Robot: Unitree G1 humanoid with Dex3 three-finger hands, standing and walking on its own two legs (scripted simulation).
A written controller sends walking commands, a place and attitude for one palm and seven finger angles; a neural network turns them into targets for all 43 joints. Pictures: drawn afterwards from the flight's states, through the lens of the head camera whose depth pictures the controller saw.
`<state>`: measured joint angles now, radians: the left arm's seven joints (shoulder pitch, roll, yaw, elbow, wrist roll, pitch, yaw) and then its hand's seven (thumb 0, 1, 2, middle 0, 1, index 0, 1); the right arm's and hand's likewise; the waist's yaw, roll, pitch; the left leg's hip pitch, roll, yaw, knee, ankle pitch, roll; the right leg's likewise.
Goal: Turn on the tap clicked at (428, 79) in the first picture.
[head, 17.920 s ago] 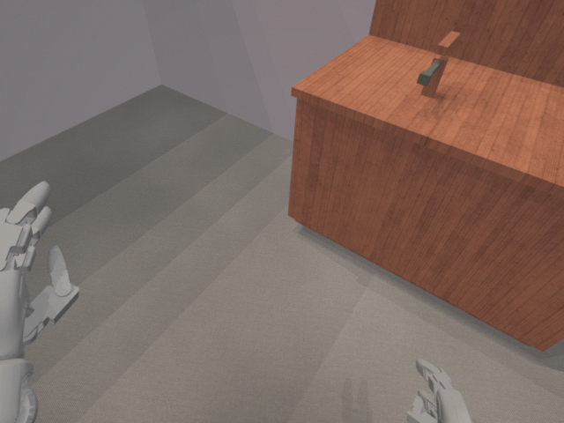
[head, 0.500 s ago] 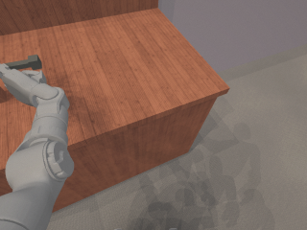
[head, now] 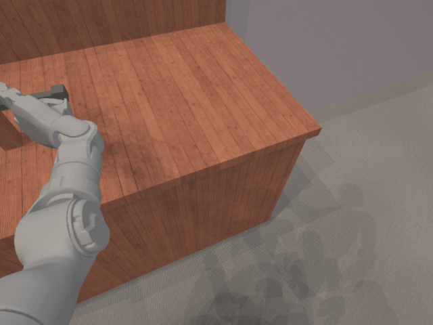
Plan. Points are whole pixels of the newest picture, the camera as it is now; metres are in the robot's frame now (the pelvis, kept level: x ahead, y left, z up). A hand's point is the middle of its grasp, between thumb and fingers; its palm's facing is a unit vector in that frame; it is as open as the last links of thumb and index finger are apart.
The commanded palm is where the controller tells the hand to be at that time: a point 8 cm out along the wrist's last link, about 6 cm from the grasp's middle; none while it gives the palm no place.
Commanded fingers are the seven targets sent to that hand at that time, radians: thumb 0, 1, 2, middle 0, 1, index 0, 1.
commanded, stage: lift the hand up off the lever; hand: left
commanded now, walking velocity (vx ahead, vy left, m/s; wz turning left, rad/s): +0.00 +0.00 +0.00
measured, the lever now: (60, 94) +0.59 +0.29 +0.09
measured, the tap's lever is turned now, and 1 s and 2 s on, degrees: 86 86 86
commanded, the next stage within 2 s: draw the hand back beside the body in 1.20 s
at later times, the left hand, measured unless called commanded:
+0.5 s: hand (61, 99) +0.50 +0.24 +0.15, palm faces +0.82 -0.56 -0.10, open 7.8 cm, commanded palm +0.45 +0.26 +0.15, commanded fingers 0.00 0.90 0.90 -0.15 -0.15 -0.15 -0.15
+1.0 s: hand (56, 90) +0.50 +0.24 +0.16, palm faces +0.82 -0.57 -0.09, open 7.8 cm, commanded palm +0.44 +0.26 +0.16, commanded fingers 0.00 0.90 0.90 -0.15 -0.15 -0.15 -0.15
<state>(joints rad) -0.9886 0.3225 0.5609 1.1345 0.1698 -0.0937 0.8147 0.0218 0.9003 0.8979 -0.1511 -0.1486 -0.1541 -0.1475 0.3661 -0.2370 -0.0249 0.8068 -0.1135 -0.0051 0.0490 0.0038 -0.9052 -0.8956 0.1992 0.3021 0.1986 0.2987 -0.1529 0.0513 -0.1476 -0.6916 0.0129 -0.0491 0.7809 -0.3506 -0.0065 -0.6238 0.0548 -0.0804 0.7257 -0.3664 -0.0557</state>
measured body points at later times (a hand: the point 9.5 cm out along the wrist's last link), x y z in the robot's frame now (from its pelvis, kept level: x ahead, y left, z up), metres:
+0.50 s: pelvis +0.00 -0.01 +0.01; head +0.06 -0.01 +0.45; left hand +0.46 +0.27 +0.16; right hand -0.01 -0.27 -0.13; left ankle +0.01 +0.12 -0.71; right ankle -0.01 -0.08 -0.71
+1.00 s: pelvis +0.01 +0.00 +0.01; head +0.06 -0.01 +0.46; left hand +0.46 +0.27 +0.17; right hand +0.03 -0.26 -0.12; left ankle +0.01 +0.12 -0.71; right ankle -0.01 -0.08 -0.71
